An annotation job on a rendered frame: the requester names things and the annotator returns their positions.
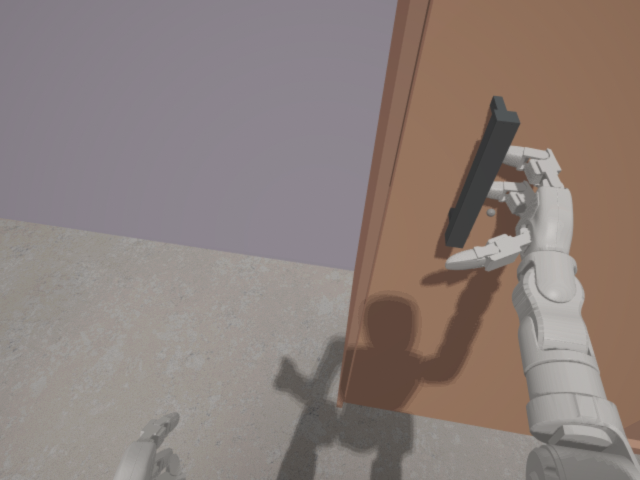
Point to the right robot hand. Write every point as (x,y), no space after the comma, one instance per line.
(548,213)

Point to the handle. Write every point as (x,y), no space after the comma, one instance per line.
(493,148)

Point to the right robot upper arm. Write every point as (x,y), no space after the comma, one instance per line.
(552,462)

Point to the robot right forearm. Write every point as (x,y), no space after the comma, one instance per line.
(568,405)

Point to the left robot hand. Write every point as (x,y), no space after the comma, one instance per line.
(140,460)

